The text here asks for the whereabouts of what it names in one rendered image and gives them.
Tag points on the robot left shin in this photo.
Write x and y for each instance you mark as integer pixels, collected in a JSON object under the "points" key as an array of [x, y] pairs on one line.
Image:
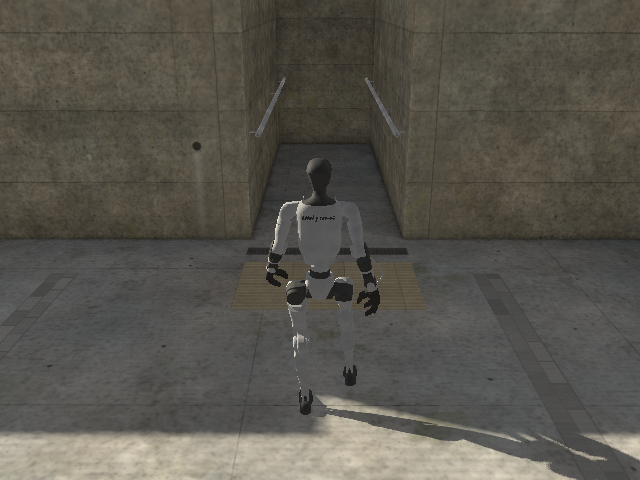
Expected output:
{"points": [[302, 369]]}

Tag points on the left robot foot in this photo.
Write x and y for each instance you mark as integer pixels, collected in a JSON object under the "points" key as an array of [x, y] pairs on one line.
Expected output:
{"points": [[305, 406]]}

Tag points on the left robot forearm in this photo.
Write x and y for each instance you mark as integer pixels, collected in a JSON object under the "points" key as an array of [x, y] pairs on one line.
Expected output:
{"points": [[273, 260]]}

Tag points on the robot right hand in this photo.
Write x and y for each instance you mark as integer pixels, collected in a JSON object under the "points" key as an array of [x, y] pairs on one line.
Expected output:
{"points": [[374, 300]]}

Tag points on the right robot forearm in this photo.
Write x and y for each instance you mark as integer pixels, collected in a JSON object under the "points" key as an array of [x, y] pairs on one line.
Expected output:
{"points": [[366, 270]]}

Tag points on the robot left hand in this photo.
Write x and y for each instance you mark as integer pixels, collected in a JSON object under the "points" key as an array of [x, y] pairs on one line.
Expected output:
{"points": [[271, 280]]}

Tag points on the robot right upper arm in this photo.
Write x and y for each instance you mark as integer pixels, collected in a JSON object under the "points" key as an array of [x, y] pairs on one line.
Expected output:
{"points": [[351, 211]]}

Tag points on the robot left upper arm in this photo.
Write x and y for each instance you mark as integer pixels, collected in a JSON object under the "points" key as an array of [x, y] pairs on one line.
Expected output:
{"points": [[287, 212]]}

